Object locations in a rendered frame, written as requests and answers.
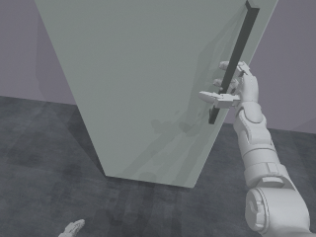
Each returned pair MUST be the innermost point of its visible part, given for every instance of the right robot hand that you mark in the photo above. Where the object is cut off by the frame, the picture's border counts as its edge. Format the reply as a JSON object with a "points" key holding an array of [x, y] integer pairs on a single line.
{"points": [[247, 89]]}

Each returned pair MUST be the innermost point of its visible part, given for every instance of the left robot hand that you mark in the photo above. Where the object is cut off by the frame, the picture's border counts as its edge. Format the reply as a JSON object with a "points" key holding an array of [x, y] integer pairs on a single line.
{"points": [[72, 229]]}

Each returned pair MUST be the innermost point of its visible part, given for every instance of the right robot forearm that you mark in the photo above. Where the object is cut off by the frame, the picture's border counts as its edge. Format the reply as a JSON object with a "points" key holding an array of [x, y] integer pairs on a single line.
{"points": [[262, 166]]}

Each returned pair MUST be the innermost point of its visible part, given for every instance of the handle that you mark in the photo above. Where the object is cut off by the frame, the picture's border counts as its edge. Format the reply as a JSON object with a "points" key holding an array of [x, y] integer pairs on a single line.
{"points": [[247, 26]]}

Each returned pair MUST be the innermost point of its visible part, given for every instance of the right robot upper arm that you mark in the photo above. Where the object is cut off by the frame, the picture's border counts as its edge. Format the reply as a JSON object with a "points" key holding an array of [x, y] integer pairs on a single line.
{"points": [[277, 212]]}

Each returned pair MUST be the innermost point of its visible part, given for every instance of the fridge door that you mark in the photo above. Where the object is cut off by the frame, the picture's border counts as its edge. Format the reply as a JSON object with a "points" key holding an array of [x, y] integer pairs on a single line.
{"points": [[135, 68]]}

